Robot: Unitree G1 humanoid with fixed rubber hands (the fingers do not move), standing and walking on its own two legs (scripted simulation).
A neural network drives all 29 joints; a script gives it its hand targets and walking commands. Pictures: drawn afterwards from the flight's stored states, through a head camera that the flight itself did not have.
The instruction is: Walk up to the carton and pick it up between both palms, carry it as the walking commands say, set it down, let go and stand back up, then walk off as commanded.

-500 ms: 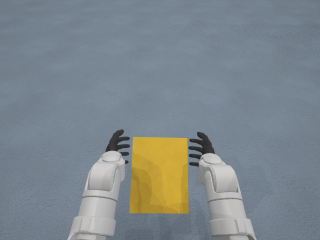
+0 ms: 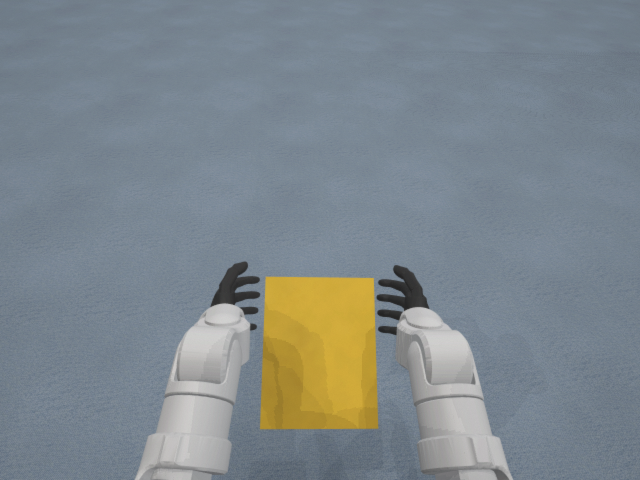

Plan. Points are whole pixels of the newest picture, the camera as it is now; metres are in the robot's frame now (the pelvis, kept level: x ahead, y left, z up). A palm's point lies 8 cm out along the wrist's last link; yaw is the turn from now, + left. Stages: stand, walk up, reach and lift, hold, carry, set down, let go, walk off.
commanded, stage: carry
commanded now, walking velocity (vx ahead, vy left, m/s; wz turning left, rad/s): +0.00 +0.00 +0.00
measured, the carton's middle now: (317, 348) +0.33 +0.00 -0.06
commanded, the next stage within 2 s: none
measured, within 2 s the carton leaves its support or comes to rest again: neither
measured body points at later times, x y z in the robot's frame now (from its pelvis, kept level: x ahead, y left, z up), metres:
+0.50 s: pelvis +0.00 +0.00 +0.00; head -0.02 -0.01 +0.45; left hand +0.31 +0.12 +0.06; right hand +0.31 -0.13 +0.05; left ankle +0.01 +0.08 -0.73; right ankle +0.05 -0.12 -0.73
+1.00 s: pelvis +0.00 +0.00 +0.00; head -0.01 -0.01 +0.45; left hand +0.31 +0.12 +0.07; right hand +0.32 -0.12 +0.06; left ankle +0.01 +0.08 -0.73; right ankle +0.05 -0.12 -0.73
